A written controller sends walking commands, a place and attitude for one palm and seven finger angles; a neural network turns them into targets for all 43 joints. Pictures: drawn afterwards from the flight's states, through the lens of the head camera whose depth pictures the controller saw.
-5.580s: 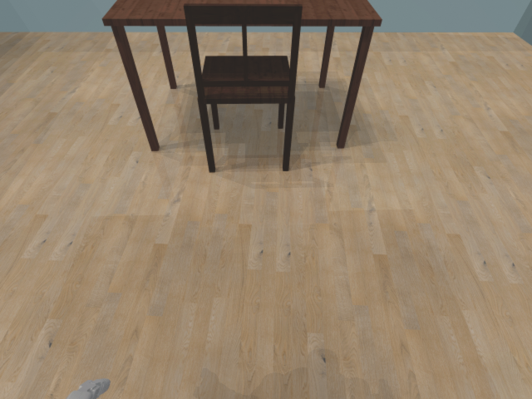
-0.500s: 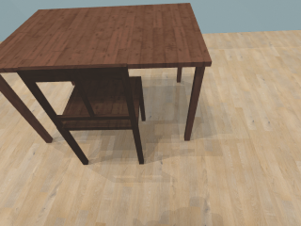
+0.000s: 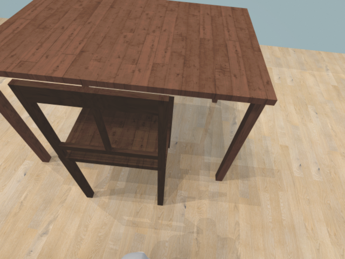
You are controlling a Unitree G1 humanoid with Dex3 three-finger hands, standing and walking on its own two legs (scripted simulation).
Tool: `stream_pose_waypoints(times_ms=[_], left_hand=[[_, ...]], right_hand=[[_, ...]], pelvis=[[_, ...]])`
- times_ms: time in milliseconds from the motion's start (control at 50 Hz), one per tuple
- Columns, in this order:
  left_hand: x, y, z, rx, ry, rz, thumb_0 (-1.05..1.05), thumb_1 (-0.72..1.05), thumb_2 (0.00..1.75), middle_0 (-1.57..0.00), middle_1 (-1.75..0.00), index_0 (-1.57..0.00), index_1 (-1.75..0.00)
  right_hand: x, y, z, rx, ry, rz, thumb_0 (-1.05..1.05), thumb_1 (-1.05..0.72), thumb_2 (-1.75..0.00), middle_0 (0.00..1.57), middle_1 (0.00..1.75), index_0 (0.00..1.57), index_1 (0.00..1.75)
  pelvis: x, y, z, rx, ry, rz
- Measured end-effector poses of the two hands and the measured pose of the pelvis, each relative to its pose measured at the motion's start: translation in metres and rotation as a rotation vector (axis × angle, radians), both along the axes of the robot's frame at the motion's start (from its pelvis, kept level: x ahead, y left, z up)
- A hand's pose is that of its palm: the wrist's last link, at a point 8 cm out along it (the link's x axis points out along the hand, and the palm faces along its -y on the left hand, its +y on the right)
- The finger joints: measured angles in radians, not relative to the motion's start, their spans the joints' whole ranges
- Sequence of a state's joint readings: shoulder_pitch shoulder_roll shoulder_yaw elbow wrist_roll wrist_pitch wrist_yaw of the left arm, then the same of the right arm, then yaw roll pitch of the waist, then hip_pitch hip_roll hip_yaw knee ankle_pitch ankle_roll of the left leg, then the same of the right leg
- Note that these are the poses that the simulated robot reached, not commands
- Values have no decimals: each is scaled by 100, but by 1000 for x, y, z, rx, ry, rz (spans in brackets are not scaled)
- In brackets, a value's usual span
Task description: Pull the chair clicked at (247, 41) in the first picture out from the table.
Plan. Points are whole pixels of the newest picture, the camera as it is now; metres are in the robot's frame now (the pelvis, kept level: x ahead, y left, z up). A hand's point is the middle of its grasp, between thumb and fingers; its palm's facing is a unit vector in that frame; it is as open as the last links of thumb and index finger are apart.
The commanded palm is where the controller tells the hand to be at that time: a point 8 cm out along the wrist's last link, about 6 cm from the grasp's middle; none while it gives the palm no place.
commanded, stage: come to a stop and stand still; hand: left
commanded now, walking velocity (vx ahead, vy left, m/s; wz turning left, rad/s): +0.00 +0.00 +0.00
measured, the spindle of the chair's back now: (102, 130) +0.49 +0.28 -0.10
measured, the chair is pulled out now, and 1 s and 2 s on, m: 0.00 0.00 0.00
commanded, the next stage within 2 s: look again from close up in 1.54 s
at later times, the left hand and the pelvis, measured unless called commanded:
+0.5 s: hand out of the picture +0.12 +0.16 -0.15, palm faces -0.02 -0.96 -0.28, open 7.3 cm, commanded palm none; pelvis +0.03 -0.04 +0.01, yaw -3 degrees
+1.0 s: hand out of the picture +0.01 +0.10 -0.16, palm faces +0.05 -0.98 -0.20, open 7.2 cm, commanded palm none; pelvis -0.01 -0.07 +0.02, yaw -1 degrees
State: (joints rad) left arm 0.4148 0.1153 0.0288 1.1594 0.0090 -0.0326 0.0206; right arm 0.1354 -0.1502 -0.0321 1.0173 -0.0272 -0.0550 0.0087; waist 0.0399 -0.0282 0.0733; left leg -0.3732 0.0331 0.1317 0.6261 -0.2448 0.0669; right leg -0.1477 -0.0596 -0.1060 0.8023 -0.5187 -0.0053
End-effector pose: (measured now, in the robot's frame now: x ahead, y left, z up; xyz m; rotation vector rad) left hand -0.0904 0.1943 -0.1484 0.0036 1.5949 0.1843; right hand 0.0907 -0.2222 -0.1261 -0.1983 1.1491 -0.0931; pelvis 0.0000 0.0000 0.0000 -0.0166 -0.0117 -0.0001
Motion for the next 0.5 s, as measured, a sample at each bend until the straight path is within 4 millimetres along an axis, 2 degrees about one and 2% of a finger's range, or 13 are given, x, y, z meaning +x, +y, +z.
stream_pose_waypoints(times_ms=[60,140,200,260,320,380,500], left_hand=[[39,19,2,18,-41,-37,0,91,90,-20,-30,-20,-30],[101,38,9,56,-144,-75,0,91,90,-20,-30,-20,-30],[141,45,12,79,-218,-92,0,91,90,-20,-30,-20,-30],[170,47,15,94,-268,-113,0,91,90,-20,-30,-20,-30],[190,45,19,109,-297,-136,0,91,90,-20,-30,-20,-30],[201,37,23,127,-310,-163,0,91,90,-20,-30,-20,-30],[202,9,28,175,-329,-205,0,91,90,-20,-30,-20,-30]], right_hand=[[7,11,7,0,-10,-45,0,-92,-90,20,30,19,29],[10,8,16,-34,2,-83,-3,-95,-90,20,30,20,29],[6,5,17,-48,48,-91,-2,-95,-90,21,30,20,29],[-2,-1,17,-52,90,-110,-2,-95,-90,21,30,20,29],[-12,-8,13,-43,120,-135,-1,-93,-90,20,30,20,29],[-23,-18,7,-24,143,-157,-1,-92,-90,20,30,20,29],[-48,-43,-19,44,189,-190,0,-91,-90,20,30,20,29]], pelvis=[[15,7,6,9,-7,-20],[30,13,15,16,-8,-23],[36,13,18,13,-10,-19],[40,8,19,8,-13,-21],[41,1,18,6,-15,-30],[39,-9,17,8,-14,-40],[33,-39,6,41,0,-54]])
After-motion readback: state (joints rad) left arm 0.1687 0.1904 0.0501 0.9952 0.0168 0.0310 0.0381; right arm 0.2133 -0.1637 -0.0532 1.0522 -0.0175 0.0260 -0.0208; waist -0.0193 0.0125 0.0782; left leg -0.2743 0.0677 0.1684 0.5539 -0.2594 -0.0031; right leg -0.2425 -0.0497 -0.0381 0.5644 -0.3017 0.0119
